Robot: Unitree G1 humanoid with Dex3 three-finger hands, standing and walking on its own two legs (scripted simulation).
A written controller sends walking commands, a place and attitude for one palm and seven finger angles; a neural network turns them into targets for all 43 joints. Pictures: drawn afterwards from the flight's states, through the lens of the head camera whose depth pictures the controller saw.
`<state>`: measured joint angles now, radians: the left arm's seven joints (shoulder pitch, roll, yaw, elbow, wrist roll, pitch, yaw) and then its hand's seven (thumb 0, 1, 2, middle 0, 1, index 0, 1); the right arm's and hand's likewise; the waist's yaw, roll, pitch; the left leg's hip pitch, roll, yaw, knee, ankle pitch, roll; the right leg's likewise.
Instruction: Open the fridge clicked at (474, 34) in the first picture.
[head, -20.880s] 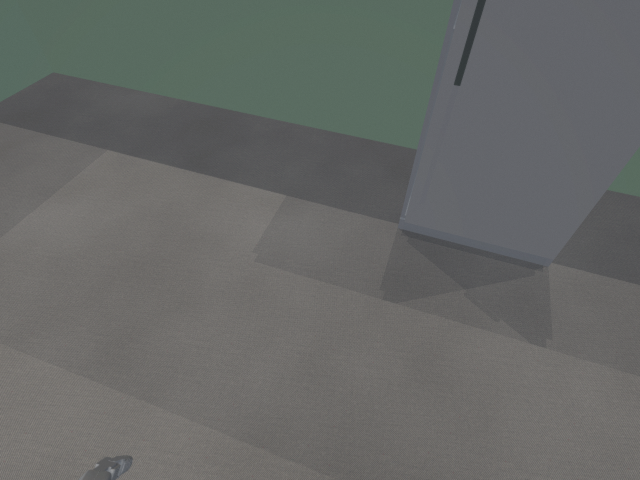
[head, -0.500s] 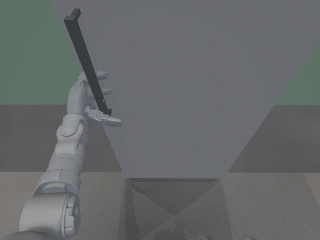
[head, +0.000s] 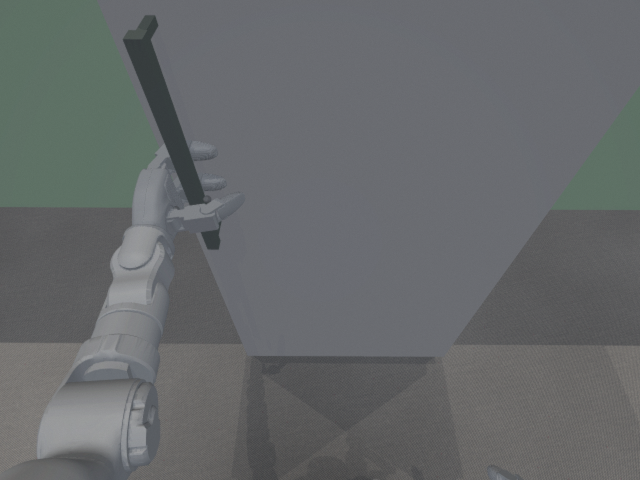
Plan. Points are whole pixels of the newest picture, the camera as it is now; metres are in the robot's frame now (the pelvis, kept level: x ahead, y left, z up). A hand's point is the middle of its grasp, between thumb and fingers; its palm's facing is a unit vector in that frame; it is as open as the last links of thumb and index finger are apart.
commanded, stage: grip the handle and tug to test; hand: left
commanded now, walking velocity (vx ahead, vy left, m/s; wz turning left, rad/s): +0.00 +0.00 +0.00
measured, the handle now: (188, 158) +0.48 +0.17 +0.13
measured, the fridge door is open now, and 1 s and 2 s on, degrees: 0 0 12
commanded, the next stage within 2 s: pull the door a little, standing still in 0.96 s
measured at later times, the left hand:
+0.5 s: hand (203, 201) +0.43 +0.15 +0.11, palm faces +0.00 -1.00 +0.01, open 5.3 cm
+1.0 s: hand (204, 205) +0.42 +0.15 +0.11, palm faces +0.00 -1.00 +0.00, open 5.7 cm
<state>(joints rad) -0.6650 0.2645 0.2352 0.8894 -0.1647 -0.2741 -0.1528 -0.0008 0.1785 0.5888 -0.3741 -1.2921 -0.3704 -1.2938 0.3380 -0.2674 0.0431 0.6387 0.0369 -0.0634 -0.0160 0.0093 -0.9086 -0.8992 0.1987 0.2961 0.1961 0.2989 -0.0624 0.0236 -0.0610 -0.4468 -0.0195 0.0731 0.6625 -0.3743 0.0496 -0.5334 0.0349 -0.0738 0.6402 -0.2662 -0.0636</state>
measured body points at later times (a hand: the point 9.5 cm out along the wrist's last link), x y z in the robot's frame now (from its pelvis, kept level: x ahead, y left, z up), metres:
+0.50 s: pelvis +0.00 +0.00 +0.00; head +0.05 +0.00 +0.45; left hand +0.42 +0.20 +0.11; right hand +0.09 -0.24 -0.11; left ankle -0.03 +0.09 -0.72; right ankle +0.03 -0.08 -0.72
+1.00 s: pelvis +0.03 +0.01 +0.01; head +0.06 -0.01 +0.45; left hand +0.42 +0.20 +0.11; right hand +0.13 -0.24 -0.10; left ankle -0.03 +0.09 -0.72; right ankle +0.03 -0.08 -0.72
